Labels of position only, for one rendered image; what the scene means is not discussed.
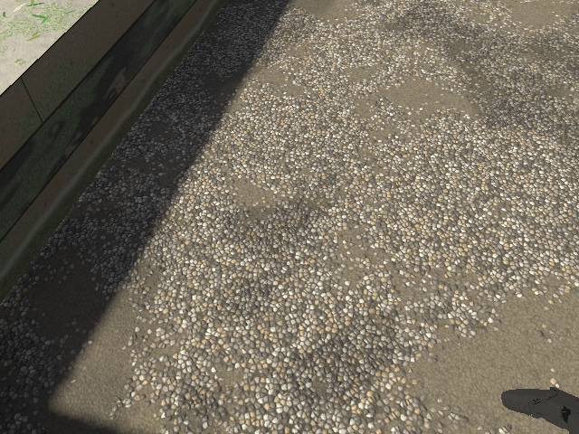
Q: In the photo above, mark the right robot hand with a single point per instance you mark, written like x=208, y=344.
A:
x=555, y=406

